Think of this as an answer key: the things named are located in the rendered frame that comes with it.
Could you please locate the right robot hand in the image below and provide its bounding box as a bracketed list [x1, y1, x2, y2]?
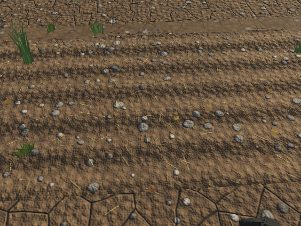
[239, 216, 282, 226]

